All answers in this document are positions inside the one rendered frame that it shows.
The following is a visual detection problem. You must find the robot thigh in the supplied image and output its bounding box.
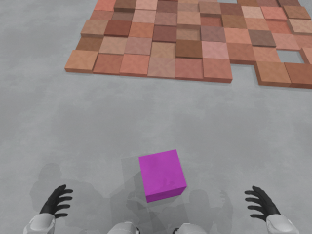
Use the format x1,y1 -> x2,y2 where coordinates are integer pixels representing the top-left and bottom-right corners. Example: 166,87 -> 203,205
107,222 -> 139,234
175,224 -> 208,234

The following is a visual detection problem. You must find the robot left hand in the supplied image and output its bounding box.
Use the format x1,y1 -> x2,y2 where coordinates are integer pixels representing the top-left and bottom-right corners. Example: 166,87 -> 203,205
39,184 -> 73,219

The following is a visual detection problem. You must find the robot left forearm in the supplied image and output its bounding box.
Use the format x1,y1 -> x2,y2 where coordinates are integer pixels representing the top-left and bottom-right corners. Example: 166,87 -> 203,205
23,213 -> 56,234

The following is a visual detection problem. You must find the robot right forearm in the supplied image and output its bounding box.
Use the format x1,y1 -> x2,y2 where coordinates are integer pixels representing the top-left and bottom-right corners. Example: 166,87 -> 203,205
266,214 -> 299,234

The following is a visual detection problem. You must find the left robot thigh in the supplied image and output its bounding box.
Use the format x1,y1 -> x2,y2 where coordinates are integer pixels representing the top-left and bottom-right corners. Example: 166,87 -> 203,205
107,222 -> 139,234

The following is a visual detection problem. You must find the right robot thigh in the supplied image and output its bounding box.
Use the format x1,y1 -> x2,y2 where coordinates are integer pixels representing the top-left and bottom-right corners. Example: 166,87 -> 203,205
175,224 -> 208,234

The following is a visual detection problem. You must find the carton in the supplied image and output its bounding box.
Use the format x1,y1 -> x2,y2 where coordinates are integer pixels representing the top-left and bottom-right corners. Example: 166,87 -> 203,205
138,149 -> 187,203

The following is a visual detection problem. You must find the robot right hand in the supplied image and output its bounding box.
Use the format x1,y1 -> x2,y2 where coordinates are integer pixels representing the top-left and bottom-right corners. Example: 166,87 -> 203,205
244,186 -> 280,222

